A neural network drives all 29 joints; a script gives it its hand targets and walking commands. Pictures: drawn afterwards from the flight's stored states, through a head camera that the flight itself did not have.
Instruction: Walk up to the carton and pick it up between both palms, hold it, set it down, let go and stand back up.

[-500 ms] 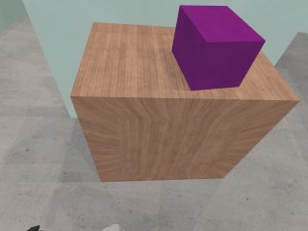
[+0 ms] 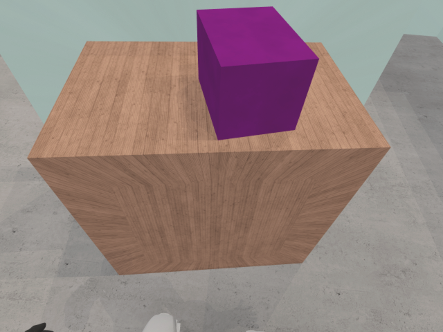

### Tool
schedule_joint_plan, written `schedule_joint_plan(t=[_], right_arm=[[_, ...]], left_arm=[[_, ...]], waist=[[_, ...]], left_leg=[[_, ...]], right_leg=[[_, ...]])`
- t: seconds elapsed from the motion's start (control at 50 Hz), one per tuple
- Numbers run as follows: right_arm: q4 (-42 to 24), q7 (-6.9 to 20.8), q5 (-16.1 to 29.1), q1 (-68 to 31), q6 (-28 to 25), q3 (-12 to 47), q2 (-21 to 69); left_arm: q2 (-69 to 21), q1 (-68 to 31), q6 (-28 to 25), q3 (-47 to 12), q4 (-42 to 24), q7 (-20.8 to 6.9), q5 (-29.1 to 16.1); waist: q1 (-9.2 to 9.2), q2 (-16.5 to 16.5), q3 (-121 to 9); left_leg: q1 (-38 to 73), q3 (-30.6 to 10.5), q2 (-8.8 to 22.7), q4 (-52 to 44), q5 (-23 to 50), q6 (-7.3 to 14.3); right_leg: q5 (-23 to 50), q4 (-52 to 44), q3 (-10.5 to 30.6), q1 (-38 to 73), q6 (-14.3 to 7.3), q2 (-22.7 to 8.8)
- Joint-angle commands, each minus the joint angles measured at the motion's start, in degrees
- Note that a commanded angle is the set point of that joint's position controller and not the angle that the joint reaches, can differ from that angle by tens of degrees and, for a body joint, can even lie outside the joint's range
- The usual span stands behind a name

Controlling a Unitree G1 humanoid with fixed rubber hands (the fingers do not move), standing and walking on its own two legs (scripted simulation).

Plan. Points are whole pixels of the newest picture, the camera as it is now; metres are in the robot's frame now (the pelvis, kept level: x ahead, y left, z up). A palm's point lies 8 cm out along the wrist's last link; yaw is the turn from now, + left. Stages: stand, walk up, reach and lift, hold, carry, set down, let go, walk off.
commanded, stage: walk up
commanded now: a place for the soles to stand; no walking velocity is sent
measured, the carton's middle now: (246, 70) +0.68 -0.05 +0.12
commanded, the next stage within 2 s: none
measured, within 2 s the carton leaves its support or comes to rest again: neither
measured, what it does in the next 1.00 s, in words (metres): steps on the spot: left foot, then right foot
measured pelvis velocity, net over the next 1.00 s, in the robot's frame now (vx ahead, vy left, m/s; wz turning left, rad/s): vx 0.05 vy -0.07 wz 0.05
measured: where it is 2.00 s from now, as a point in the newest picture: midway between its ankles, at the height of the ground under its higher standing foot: outside the picture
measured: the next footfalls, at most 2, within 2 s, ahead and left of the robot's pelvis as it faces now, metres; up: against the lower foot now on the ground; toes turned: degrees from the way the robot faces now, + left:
left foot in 0.32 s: +0.15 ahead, +0.10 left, +0.00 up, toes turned +4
right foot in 0.56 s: +0.09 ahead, -0.18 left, +0.00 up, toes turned +4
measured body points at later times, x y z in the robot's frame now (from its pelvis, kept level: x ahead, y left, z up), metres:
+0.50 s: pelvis +0.03 -0.06 +0.00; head +0.05 -0.03 +0.45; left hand +0.12 +0.28 -0.10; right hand +0.10 -0.41 -0.07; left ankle +0.11 +0.09 -0.71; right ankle +0.01 -0.17 -0.67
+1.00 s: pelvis +0.05 -0.07 +0.00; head +0.07 -0.07 +0.45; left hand +0.13 +0.25 -0.09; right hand +0.14 -0.41 -0.09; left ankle +0.11 +0.05 -0.71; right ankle +0.04 -0.18 -0.70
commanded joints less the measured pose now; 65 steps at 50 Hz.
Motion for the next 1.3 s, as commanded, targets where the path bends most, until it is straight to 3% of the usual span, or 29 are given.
schedule_joint_plan(t=[0.0,0.08,0.16,0.24,0.26,0.28,0.3,0.32,0.34,0.4,0.44,0.48,0.52,0.54,0.56,0.58,0.6,0.64,0.74,0.78,0.86,0.9,0.92,0.96,1.0,1.04,1.08,1.14,1.28], right_arm=[[1.55,-0.45,0.66,6.81,-0.21,-3.01,-13.25],[0.57,-0.03,0.42,5.43,-0.38,-1.80,-10.19],[-0.03,0.24,0.17,4.87,-1.39,-1.45,-9.21],[2.41,0.00,-0.58,10.95,-1.84,-2.13,-9.16],[2.36,-0.31,-1.54,12.75,-1.44,-3.26,-11.65],[1.02,-0.56,-2.57,13.08,-1.11,-4.22,-15.51],[-1.41,-0.70,-1.90,11.20,-1.04,-4.75,-17.92],[-2.15,-1.22,-0.14,6.45,-0.81,-5.96,-20.50],[-3.15,-1.31,-0.62,2.08,-0.53,-5.44,-19.56],[-4.35,0.37,-2.41,-2.77,-0.97,-3.75,-16.53],[-5.14,1.55,-3.20,-3.07,-0.76,-4.07,-16.87],[-6.71,2.21,-3.97,-5.22,0.41,-4.51,-17.16],[-7.57,2.39,-3.97,-5.23,2.10,-3.86,-12.31],[-8.18,2.26,-2.12,-4.89,2.48,-1.80,-5.96],[-9.00,2.02,-1.23,-4.03,2.28,-1.68,-5.78],[-7.97,1.82,-0.65,-4.51,1.78,-3.65,-11.69],[-5.70,2.12,-0.22,-3.13,2.03,-4.26,-12.96],[-3.05,2.70,0.33,1.42,1.94,-2.87,-11.12],[-4.11,3.04,-0.53,-0.07,0.94,-1.29,-8.28],[-4.29,3.09,-0.95,-2.14,0.34,-1.24,-8.72],[-3.40,3.45,-1.19,0.65,-0.26,-0.84,-7.83],[-4.90,3.42,-2.34,0.36,-0.73,-1.61,-11.73],[-5.66,3.69,-1.26,-2.44,-0.74,-1.04,-12.39],[-6.14,4.31,-1.17,-6.99,-0.12,-0.76,-12.27],[-6.14,4.37,-1.30,-8.99,0.51,0.08,-10.51],[-6.06,4.87,-1.18,-7.49,0.77,0.17,-8.68],[-4.22,5.07,-0.59,-5.31,0.64,-0.22,-9.22],[-5.04,5.35,-0.71,-6.50,-0.09,-0.08,-9.43],[-4.15,5.39,-0.50,-8.12,0.10,0.41,-9.52]], left_arm=[[11.01,2.19,-1.89,3.71,-2.86,2.43,-0.61],[8.91,3.15,-1.48,2.28,-3.37,2.70,-0.49],[6.99,3.16,-1.08,1.48,-4.56,3.03,-0.31],[7.11,-4.07,-0.62,0.15,-5.19,3.11,-1.24],[5.90,-4.40,-0.65,-0.41,-5.81,2.95,-1.95],[5.33,-4.19,-0.68,-0.67,-5.64,2.83,-1.91],[7.32,-3.25,0.19,-0.06,-5.04,3.01,-1.53],[10.57,-3.86,1.49,0.10,-4.76,3.18,-1.01],[11.46,-3.36,1.75,1.18,-3.15,2.86,-1.42],[9.15,4.28,0.85,1.49,1.36,1.44,-1.47],[7.39,5.18,0.50,1.68,1.57,1.05,-2.29],[7.02,9.97,0.30,2.39,3.65,1.60,-2.83],[8.50,16.61,-0.59,3.46,6.52,2.82,-1.82],[11.48,13.57,-1.77,3.30,4.64,3.79,-0.89],[13.90,3.18,-2.58,2.59,0.83,4.37,-1.09],[16.57,-2.63,-2.91,3.80,-0.05,4.59,-1.41],[14.99,-5.70,-3.11,3.31,0.14,4.70,-1.46],[11.94,-5.67,-4.29,2.50,0.41,5.21,-0.87],[9.72,1.07,-4.76,1.56,1.87,5.77,-2.06],[9.32,1.63,-4.34,1.18,2.22,5.91,-2.45],[9.06,-4.88,-3.96,0.15,0.57,5.71,-3.58],[5.84,-4.38,-4.05,-1.23,0.31,5.58,-4.21],[6.11,-2.56,-3.44,-1.65,2.20,5.64,-4.65],[7.00,-1.83,-3.38,-1.66,4.14,5.68,-4.32],[7.44,-1.08,-4.41,-1.41,5.29,5.24,-3.35],[10.16,-3.59,-5.22,-0.93,3.81,5.25,-2.44],[10.85,-6.94,-5.33,-1.60,3.87,5.07,-2.83],[7.98,-6.22,-4.89,-2.20,4.06,4.75,-3.23],[9.21,-5.56,-5.09,-2.61,4.45,5.01,-3.78]], waist=[[2.15,-3.88,-2.30],[3.40,-7.81,-1.04],[4.36,-4.92,-8.13],[-2.85,-2.19,-8.08],[-4.45,0.98,-7.98],[-6.04,9.33,-7.69],[-5.01,13.27,-7.24],[-4.56,7.12,-4.46],[-1.96,4.06,0.49],[0.53,9.07,0.51],[0.43,18.66,0.14],[3.11,20.35,-2.99],[7.09,8.94,-3.13],[7.01,-7.97,2.25],[2.85,-4.69,6.01],[2.01,1.39,7.49],[0.07,4.03,9.02],[-0.92,-1.84,3.98],[1.94,-6.43,-6.62],[3.04,-3.86,-8.01],[-1.50,-3.64,-8.01],[-1.37,6.40,-11.49],[-0.74,10.45,-12.34],[1.10,12.18,-7.38],[2.02,9.05,-3.65],[0.20,3.94,-2.69],[-2.37,2.83,-3.39],[-0.56,6.42,-8.34],[-0.18,6.82,-8.24]], left_leg=[[-11.51,0.12,-2.04,2.21,6.55,-1.97],[-9.02,3.21,-1.82,-9.02,6.73,-1.05],[-4.86,6.11,-1.52,-19.15,7.21,-1.03],[19.38,7.12,-1.57,-31.67,22.01,2.51],[27.92,3.29,1.18,-30.61,21.81,5.14],[30.61,-14.51,12.74,-33.50,17.28,11.79],[22.57,-32.38,25.20,-41.69,9.21,18.53],[13.86,-38.06,29.41,-46.23,-3.21,20.72],[6.87,-33.47,25.42,-46.91,-10.84,18.36],[0.29,-14.93,14.06,-42.68,-11.58,10.00],[0.28,-12.02,10.39,-41.70,-14.25,8.28],[-3.23,-9.18,9.89,-39.50,-14.44,6.55],[-10.54,-1.35,3.65,-19.12,-18.31,3.02],[-16.30,0.10,-4.53,-4.39,-11.64,0.60],[-16.55,-6.05,-5.05,0.76,-4.09,-1.46],[-11.69,-10.79,-3.21,0.55,1.03,-0.89],[-9.21,-9.34,-2.42,-0.09,5.79,-1.44],[-8.66,-7.88,-2.30,-4.63,8.01,-2.11],[-7.46,-2.48,-2.56,-12.88,2.29,-1.94],[-3.17,0.91,-2.94,-17.16,2.89,-1.60],[14.91,2.41,-2.36,-29.78,17.84,0.71],[22.01,-18.25,9.39,-31.24,31.87,7.88],[18.93,-26.74,14.93,-33.77,28.97,13.68],[11.12,-24.40,12.79,-37.35,15.68,11.72],[3.48,-15.23,6.76,-33.60,11.66,5.18],[3.63,-8.53,1.13,-29.12,8.22,0.77],[9.80,-5.20,-0.94,-27.48,9.51,0.54],[12.66,-13.36,4.79,-33.68,12.56,3.39],[12.53,-9.79,2.71,-31.39,23.10,2.37]], right_leg=[[28.98,-23.49,15.16,18.96,2.55,-8.73],[36.58,-21.51,9.23,20.58,-1.12,-7.54],[41.82,-15.71,10.90,25.62,-5.18,-9.69],[34.95,-4.34,4.33,3.82,-3.22,-5.85],[28.63,-0.85,3.24,-5.91,-0.56,-5.43],[12.35,10.07,-0.05,-15.85,2.73,-0.47],[-11.36,23.35,5.39,-16.57,4.32,1.15],[-11.75,28.81,10.19,-14.93,4.00,-2.85],[-8.86,30.05,9.56,-13.25,3.01,-2.43],[-6.67,18.44,3.52,-4.53,0.90,-1.18],[-8.61,8.30,0.60,0.30,0.93,-0.73],[-9.67,-0.88,-3.37,10.08,-0.67,0.18],[-9.97,-14.52,1.17,19.00,1.17,-0.17],[-22.59,-25.86,20.64,10.49,0.45,-8.21],[-26.55,-32.91,38.40,-1.27,-2.25,-17.53],[-31.10,-37.73,40.60,-5.77,-3.43,-19.32],[-28.26,-35.85,33.29,-6.23,-0.81,-16.67],[-5.57,-27.29,23.59,7.38,1.51,-13.12],[41.94,-14.40,13.51,25.76,-2.85,-14.25],[44.62,-12.30,11.75,23.04,-3.87,-13.47],[33.69,-6.56,6.36,7.77,-3.36,-10.89],[16.38,0.87,4.09,-1.26,0.19,-4.26],[-4.62,3.44,1.73,-0.11,1.58,-0.43],[-9.62,-3.40,2.73,3.53,-0.04,-1.01],[-2.53,-14.39,4.20,8.38,-1.33,-3.12],[-5.63,-21.46,15.45,4.90,-4.33,-9.53],[-2.55,-20.57,15.22,1.52,-5.89,-11.79],[-0.01,-13.97,4.65,4.08,-1.84,-3.94],[6.76,-14.76,5.33,5.76,-2.22,-5.67]])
